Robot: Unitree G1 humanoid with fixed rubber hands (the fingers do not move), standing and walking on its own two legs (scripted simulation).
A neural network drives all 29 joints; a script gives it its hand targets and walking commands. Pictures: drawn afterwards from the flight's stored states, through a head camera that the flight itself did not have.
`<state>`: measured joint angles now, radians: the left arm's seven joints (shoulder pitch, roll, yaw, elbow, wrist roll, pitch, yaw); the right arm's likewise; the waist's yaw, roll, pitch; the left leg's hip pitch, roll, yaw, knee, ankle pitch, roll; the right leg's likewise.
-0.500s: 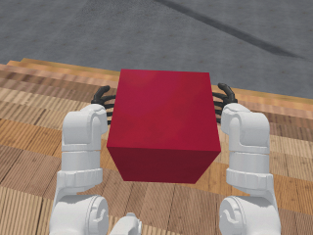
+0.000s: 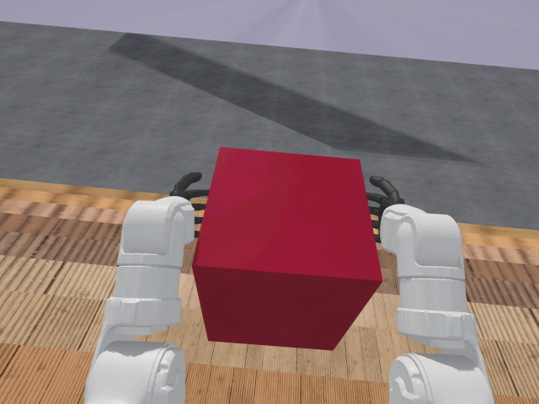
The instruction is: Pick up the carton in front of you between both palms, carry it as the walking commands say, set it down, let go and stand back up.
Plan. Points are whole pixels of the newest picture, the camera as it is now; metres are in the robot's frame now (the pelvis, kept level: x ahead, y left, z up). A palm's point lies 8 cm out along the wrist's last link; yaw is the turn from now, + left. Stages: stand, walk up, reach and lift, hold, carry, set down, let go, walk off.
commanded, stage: carry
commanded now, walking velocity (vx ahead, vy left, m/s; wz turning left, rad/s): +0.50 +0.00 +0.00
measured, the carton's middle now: (280, 255) +0.35 -0.03 +0.05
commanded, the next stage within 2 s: none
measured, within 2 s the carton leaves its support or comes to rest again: neither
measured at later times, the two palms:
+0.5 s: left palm (135, 166) +0.60 +0.25 +0.03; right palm (274, 153) +0.63 -0.05 +0.04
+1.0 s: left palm (161, 143) +0.92 +0.27 -0.14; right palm (254, 160) +0.86 -0.02 -0.16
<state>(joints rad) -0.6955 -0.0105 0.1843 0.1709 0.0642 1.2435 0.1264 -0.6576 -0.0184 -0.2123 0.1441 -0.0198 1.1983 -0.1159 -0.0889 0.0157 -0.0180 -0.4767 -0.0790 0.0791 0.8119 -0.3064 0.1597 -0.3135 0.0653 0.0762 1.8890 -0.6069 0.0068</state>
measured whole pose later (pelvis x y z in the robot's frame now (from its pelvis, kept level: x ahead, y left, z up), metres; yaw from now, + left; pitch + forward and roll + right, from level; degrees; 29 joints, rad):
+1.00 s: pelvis +0.54 +0.17 -0.20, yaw +2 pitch +6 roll +2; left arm -0.61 -0.02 0.28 0.21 0.10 1.06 0.09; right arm -0.52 0.07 -0.13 0.14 0.00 1.07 -0.27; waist -0.17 0.02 0.03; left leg -0.52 -0.09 -0.11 1.07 -0.39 0.05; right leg -0.68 0.08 0.10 1.08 -0.26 -0.01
